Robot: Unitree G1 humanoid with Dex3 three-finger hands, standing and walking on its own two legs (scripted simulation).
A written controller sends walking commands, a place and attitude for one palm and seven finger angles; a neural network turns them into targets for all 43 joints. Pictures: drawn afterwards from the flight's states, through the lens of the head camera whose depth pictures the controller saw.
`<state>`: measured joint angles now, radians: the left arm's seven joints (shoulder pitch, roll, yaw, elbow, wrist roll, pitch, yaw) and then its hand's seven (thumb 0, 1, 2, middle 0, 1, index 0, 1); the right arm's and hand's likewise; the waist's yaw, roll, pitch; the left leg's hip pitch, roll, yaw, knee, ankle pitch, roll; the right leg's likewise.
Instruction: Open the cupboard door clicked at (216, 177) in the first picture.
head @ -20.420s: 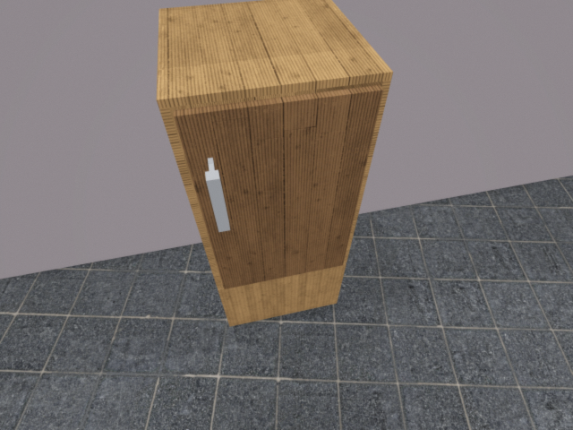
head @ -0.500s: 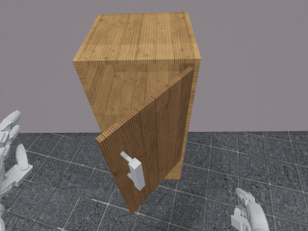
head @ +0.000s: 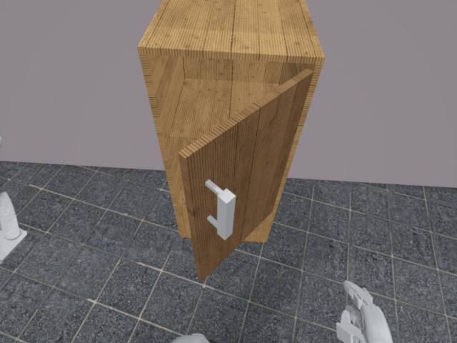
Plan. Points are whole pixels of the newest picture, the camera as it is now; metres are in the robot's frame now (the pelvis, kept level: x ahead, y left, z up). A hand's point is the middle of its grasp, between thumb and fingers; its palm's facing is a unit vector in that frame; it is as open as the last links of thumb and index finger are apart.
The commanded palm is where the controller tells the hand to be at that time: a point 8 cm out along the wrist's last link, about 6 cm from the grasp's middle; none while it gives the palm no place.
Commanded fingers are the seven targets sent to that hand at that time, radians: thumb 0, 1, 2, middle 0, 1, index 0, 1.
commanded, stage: step back with the hand held close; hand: left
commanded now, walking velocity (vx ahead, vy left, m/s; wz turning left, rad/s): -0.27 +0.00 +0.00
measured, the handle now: (218, 210) +0.37 +0.05 -0.02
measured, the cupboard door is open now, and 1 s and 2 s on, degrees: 49 49 49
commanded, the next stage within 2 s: stop stepping back and stand still in 0.54 s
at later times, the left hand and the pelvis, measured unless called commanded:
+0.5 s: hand out of the picture +0.11 +0.26 +0.17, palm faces +0.42 -0.81 -0.42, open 7.4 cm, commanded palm +0.06 +0.30 +0.19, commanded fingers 0.00 0.90 0.90 -0.20 -0.30 -0.20 -0.30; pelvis -0.09 +0.00 +0.01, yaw -1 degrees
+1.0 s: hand out of the picture -0.01 +0.25 +0.18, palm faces +0.39 -0.81 -0.44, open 7.4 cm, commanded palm -0.05 +0.28 +0.19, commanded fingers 0.00 0.90 0.90 -0.20 -0.30 -0.20 -0.30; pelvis -0.22 +0.00 +0.01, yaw -5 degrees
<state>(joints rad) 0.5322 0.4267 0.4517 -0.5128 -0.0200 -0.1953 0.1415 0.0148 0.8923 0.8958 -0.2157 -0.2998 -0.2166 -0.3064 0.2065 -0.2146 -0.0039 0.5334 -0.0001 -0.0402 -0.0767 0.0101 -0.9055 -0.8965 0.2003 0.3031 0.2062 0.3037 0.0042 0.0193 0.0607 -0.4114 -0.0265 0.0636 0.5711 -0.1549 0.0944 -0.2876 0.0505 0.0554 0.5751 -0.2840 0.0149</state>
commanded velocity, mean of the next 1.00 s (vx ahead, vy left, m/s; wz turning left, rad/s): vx -0.14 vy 0.01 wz -0.01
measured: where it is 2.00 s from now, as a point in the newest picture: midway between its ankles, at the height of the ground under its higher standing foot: outside the picture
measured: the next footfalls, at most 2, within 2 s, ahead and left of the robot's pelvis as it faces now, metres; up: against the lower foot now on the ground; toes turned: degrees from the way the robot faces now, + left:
right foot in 0.38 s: -0.06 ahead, -0.13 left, +0.00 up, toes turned +5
left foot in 0.56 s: -0.02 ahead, +0.09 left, +0.00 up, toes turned +0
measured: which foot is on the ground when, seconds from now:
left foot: down 0.00-0.38, up 0.40-0.54, down 0.56-0.86, up 0.88-1.00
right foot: down 0.00-0.20, up 0.22-0.36, down 0.38-0.56, up 0.58-0.84, down 0.86-1.00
